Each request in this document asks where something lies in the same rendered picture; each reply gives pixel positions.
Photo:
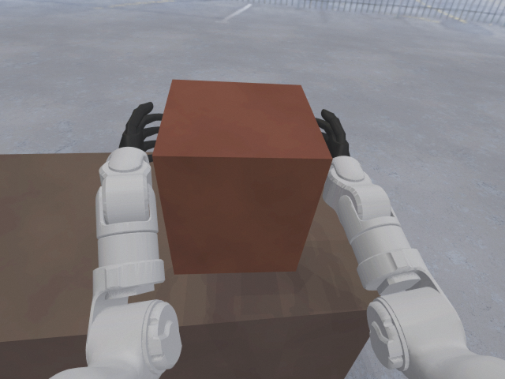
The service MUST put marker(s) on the right robot upper arm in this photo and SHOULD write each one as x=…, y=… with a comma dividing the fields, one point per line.
x=418, y=333

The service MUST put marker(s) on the left robot forearm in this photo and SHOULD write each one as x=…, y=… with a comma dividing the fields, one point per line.
x=128, y=249

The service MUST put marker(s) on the right robot forearm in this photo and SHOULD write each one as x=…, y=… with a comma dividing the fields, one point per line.
x=387, y=263

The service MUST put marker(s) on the carton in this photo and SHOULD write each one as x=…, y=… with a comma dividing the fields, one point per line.
x=240, y=169

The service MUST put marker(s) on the left robot hand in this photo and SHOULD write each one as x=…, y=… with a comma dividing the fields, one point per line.
x=135, y=133

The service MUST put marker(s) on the pedestal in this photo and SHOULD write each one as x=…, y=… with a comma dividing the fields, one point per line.
x=308, y=324

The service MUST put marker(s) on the left robot upper arm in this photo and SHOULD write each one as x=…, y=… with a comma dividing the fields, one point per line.
x=138, y=340

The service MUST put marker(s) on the right robot hand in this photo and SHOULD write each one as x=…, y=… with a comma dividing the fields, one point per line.
x=335, y=136

